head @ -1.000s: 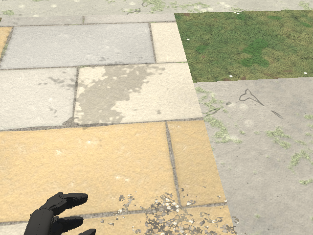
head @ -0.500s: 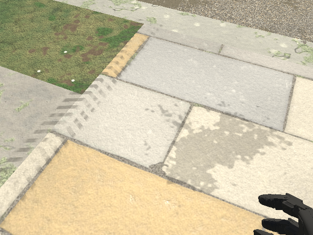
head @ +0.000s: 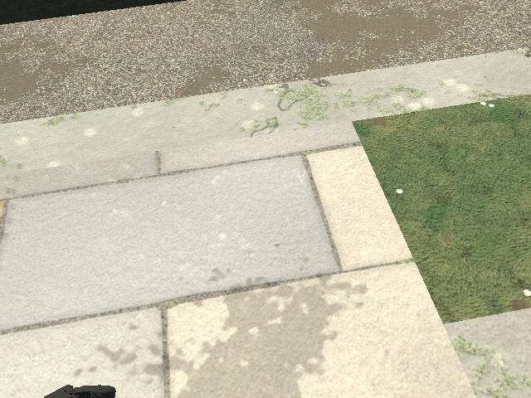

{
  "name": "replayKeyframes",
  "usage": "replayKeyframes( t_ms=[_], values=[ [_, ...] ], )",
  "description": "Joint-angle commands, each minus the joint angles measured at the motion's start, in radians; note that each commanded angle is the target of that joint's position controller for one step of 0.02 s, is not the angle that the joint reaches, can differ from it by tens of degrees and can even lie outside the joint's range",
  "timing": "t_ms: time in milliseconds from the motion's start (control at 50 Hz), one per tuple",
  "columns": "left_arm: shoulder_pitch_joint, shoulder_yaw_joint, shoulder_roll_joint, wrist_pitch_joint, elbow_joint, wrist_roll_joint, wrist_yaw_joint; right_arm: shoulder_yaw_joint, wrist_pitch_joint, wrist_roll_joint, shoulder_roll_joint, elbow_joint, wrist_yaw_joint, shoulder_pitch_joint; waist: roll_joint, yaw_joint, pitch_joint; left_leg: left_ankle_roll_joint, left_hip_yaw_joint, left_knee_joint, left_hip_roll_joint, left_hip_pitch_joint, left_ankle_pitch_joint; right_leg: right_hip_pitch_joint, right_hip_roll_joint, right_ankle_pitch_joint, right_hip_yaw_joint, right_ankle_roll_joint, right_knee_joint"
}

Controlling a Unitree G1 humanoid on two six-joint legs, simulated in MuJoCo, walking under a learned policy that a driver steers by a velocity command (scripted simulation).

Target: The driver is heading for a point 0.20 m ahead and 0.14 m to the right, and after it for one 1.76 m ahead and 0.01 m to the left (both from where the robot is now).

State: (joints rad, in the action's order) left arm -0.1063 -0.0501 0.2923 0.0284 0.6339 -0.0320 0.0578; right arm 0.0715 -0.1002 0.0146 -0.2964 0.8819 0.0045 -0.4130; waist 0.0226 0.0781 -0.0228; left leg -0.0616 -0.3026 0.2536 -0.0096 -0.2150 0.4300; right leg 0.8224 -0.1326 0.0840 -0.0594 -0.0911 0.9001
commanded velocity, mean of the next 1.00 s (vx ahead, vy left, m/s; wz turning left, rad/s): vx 0.55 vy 0.00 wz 0.11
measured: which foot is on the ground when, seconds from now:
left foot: down 0.00-0.10, up 0.12-0.50, down 0.52-0.96, up 0.98-1.00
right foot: up 0.00-0.06, down 0.08-0.52, up 0.54-0.94, down 0.96-1.00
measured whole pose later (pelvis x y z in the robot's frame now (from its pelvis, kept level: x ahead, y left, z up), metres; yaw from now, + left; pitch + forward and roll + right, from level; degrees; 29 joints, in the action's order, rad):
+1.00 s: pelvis +0.59 -0.09 +0.02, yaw +8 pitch +2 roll -2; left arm -0.18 -0.07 0.29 0.10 0.66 -0.01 -0.02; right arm 0.07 0.02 -0.05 -0.31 0.58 0.01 -0.22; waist -0.03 0.00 0.02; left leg 0.08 0.27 0.65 -0.20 0.38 0.34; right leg 0.28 0.04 -0.19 0.09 0.01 0.44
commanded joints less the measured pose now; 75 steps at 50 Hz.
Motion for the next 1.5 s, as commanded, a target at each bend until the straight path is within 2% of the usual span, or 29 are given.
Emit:
replayKeyframes(
  t_ms=[20, 80, 100, 120, 140, 160, 180, 200, 300, 420, 520, 540, 560, 580, 640, 700, 920, 960, 1000, 1040, 1100, 1220, 1340, 1380, 1420, 1440, 1460, 1480, 1500],
  values=[
    [0.005, -0.022, 0.08, 0.013, -0.066, -0.011, 0.023, 0.043, 0.001, -0.006, -0.234, -0.111, 0.011, 0.139, -0.055, -0.111, -0.082, 0.123, 0.01, 0.018, 0.257, 0.152, -1.152, -0.236, 0.095, -0.03, -0.127, -0.045, -0.084],
    [-0.491, -0.112, 0.253, -0.018, 0.043, -0.021, 0.001, 0.054, 0.027, -0.031, -0.27, -0.154, 0.007, 0.224, -0.123, -0.374, 0.163, 0.13, 0.054, 0.685, 0.257, 0.331, -1.449, -0.881, 0.195, -0.206, -0.091, -0.135, -0.119],
    [-0.533, -0.117, 0.281, -0.029, 0.091, -0.027, -0.019, 0.011, 0.006, -0.023, -0.115, -0.157, -0.002, 0.239, 0.113, -0.343, 0.063, 0.081, 0.086, 1.153, 0.072, 0.606, -0.428, -0.986, 0.132, -0.237, 0.102, -0.175, -0.201],
    [-0.401, -0.091, 0.297, -0.004, 0.033, 0.007, -0.011, -0.036, -0.046, -0.025, 0.036, -0.238, -0.015, 0.084, 0.419, -0.105, 0.178, 0.069, 0.295, 1.455, -0.086, 0.994, 0.176, -1.183, -0.022, -0.443, 0.673, -0.363, -0.392],
    [-0.39, -0.072, 0.207, 0.021, -0.008, 0.018, -0.002, -0.031, -0.09, -0.04, -0.073, -0.29, -0.023, 0.196, 0.25, -0.172, 0.27, 0.127, 0.461, 1.406, -0.047, 1.067, 0.063, -1.178, -0.113, -0.741, 0.943, -0.35, -0.635],
    [-0.384, -0.067, 0.178, 0.045, -0.008, 0.031, 0.003, -0.015, -0.103, -0.067, -0.126, -0.31, -0.02, 0.307, 0.098, -0.168, 0.135, 0.152, 0.449, 1.313, -0.022, 1.075, -0.009, -1.043, -0.121, -0.688, 0.945, -0.295, -0.714],
    [-0.306, -0.062, 0.169, 0.062, -0.017, 0.036, 0.01, -0.015, -0.099, -0.052, -0.11, -0.305, -0.007, 0.317, -0.089, -0.094, 0.049, 0.145, 0.451, 1.213, 0.014, 1.012, -0.066, -0.868, -0.1, -0.5, 0.863, -0.257, -0.693],
    [-0.229, -0.065, 0.18, 0.073, -0.038, 0.038, 0.01, -0.014, -0.084, -0.029, -0.101, -0.294, -0.001, 0.283, -0.108, -0.038, 0.027, 0.116, 0.464, 1.15, 0.039, 0.928, -0.078, -0.73, -0.07, -0.259, 0.768, -0.256, -0.638],
    [-0.159, -0.036, 0.108, 0.056, -0.024, 0.027, -0.068, -0.018, -0.009, 0.014, -0.047, -0.27, 0.004, 0.302, -0.061, -0.036, 0.007, 0.004, 0.313, 0.747, 0.076, 0.721, -0.288, -0.443, 0.106, 0.461, 0.239, -0.152, -0.582],
    [-0.275, -0.023, 0.086, 0.031, 0.068, 0.038, -0.102, -0.031, -0.029, -0.017, -0.029, -0.264, -0.053, 0.444, 0.05, -0.177, 0.047, 0.056, 0.281, 0.282, 0.025, 0.68, -0.787, -0.649, 0.07, 0.17, 0.138, -0.043, -0.56],
    [-0.103, -0.038, 0.119, 0.01, 0.019, 0.055, -0.114, 0.037, -0.033, -0.016, -0.157, -0.199, -0.083, 0.101, 0.056, 0.009, 0.141, 0.134, 0.257, 0.224, -0.059, 0.506, -0.574, -0.757, 0.05, 0.467, 0.088, 0.01, -0.112],
    [-0.092, -0.029, 0.091, 0.006, -0.017, 0.071, -0.113, 0.042, -0.03, -0.014, -0.181, -0.195, -0.074, 0.006, -0.086, 0.032, 0.211, 0.178, 0.443, 0.209, 0.06, 0.316, -0.864, -0.603, 0.155, 0.078, 0.038, 0.057, 0.237],
    [-0.316, -0.006, -0.019, 0.003, -0.025, 0.08, -0.09, 0.035, -0.025, 0.024, -0.23, -0.248, -0.066, 0.098, -0.337, -0.146, 0.276, 0.381, 0.961, 0.218, 0.281, 0.052, -1.036, -0.238, 0.337, -0.755, 0.113, 0.148, 0.58],
    [-0.367, -0.007, 0.072, 0.005, -0.012, 0.049, -0.071, 0.046, -0.007, 0.014, -0.226, -0.293, -0.058, 0.165, -0.265, -0.116, 0.411, 0.448, 1.174, 0.099, 0.341, -0.031, -0.546, -0.142, 0.289, -0.691, 0.257, 0.132, 0.69],
    [-0.064, -0.016, 0.114, -0.02, -0.076, 0.059, -0.078, 0.019, 0.05, -0.027, -0.135, -0.34, -0.022, 0.237, 0.059, -0.079, 0.139, 0.307, 0.962, -0.009, 0.188, 0.381, -0.021, -0.129, 0.203, -0.479, 0.23, 0.098, 0.482],
    [-0.109, -0.016, 0.095, -0.016, -0.064, 0.062, -0.071, 0.026, 0.07, -0.043, -0.142, -0.344, -0.004, 0.246, -0.089, -0.122, 0.124, 0.261, 0.849, -0.085, 0.058, 0.528, 0.15, -0.281, 0.172, -0.451, 0.177, 0.102, 0.156],
    [-0.007, -0.033, 0.077, 0.076, -0.052, 0.009, -0.074, 0.03, 0.11, -0.056, -0.127, -0.372, 0.012, 0.236, -0.181, -0.08, 0.061, 0.239, 0.912, 0.018, 0.021, 0.574, 0.18, -0.572, 0.199, -0.322, 0.177, 0.13, -0.431],
    [-0.145, -0.06, 0.127, 0.087, -0.008, 0.005, -0.081, 0.013, 0.108, -0.063, -0.084, -0.398, 0.001, 0.288, -0.114, -0.154, 0.086, 0.163, 0.827, 0.188, -0.038, 0.795, 0.206, -0.888, 0.08, -0.264, 0.202, 0.077, -0.568],
    [-0.221, -0.078, 0.217, 0.088, -0.007, 0.053, -0.076, -0.018, 0.081, -0.074, -0.009, -0.451, -0.013, 0.276, 0.24, -0.144, 0.114, 0.131, 0.536, 0.649, -0.099, 1.159, 0.091, -1.053, -0.265, -0.738, 0.685, -0.076, -0.65],
    [-0.164, -0.066, 0.147, 0.088, -0.025, 0.029, -0.087, 0.005, 0.07, -0.046, -0.119, -0.43, -0.025, 0.292, 0.132, -0.142, 0.01, 0.092, 0.45, 0.855, 0.03, 1.274, -0.062, -0.988, -0.257, -0.74, 0.61, -0.064, -0.663],
    [-0.236, -0.047, 0.141, 0.08, 0.0, 0.036, -0.085, -0.006, 0.073, -0.032, -0.078, -0.416, -0.035, 0.288, 0.027, -0.154, -0.028, 0.078, 0.399, 1.046, 0.086, 1.258, -0.163, -0.9, -0.159, -0.561, 0.389, -0.017, -0.678],
    [-0.308, -0.018, 0.099, 0.091, 0.08, 0.06, -0.059, -0.021, 0.054, -0.053, -0.044, -0.41, -0.038, 0.377, 0.056, -0.153, -0.138, 0.059, 0.422, 0.935, 0.065, 1.22, -0.375, -0.761, -0.089, -0.357, 0.163, -0.058, -0.759],
    [-0.41, -0.008, 0.141, 0.063, 0.178, 0.003, -0.058, -0.049, 0.008, -0.052, 0.009, -0.463, -0.093, 0.56, 0.07, -0.174, -0.195, 0.107, 0.26, 0.516, 0.075, 1.011, -0.381, -0.841, -0.151, -0.036, 0.095, -0.077, -0.829],
    [-0.406, -0.014, 0.194, 0.057, 0.193, 0.007, -0.061, -0.027, -0.002, -0.048, -0.043, -0.464, -0.094, 0.503, 0.15, -0.104, -0.111, 0.135, 0.227, 0.424, -0.004, 0.769, -0.275, -0.865, -0.159, 0.461, 0.065, -0.065, -0.704],
    [-0.385, -0.014, 0.227, 0.056, 0.22, 0.024, -0.07, 0.034, 0.014, -0.061, -0.158, -0.388, -0.061, 0.137, 0.219, 0.134, 0.112, 0.173, 0.234, 0.382, -0.037, 0.234, -0.265, -0.718, -0.134, 0.734, 0.029, -0.024, -0.306],
    [-0.384, 0.008, 0.157, 0.071, 0.186, 0.047, -0.071, 0.059, 0.035, -0.052, -0.234, -0.333, -0.029, -0.083, 0.141, 0.215, 0.289, 0.185, 0.479, 0.462, 0.165, -0.18, -0.14, -0.408, -0.07, 0.323, 0.069, 0.011, 0.049],
    [-0.532, 0.053, -0.041, 0.098, 0.145, 0.017, -0.06, 0.066, 0.02, -0.007, -0.325, -0.305, -0.028, -0.12, -0.263, 0.071, 0.568, 0.294, 1.011, 0.253, 0.433, -0.407, 0.314, -0.174, 0.097, -0.557, 0.199, 0.037, 0.424],
    [-0.392, 0.021, 0.073, 0.114, 0.132, -0.039, -0.063, 0.044, 0.015, 0.0, -0.22, -0.284, -0.033, -0.154, -0.227, 0.127, 0.529, 0.257, 1.123, 0.044, 0.423, -0.283, 0.425, -0.122, 0.089, -0.542, 0.268, 0.025, 0.523],
    [-0.244, 0.004, 0.092, 0.106, 0.08, -0.063, -0.071, 0.028, 0.004, -0.013, -0.169, -0.246, -0.036, -0.102, -0.207, 0.117, 0.271, 0.224, 0.968, 0.025, 0.396, -0.129, 0.285, 0.008, 0.063, -0.474, 0.217, 0.03, 0.566]
  ],
)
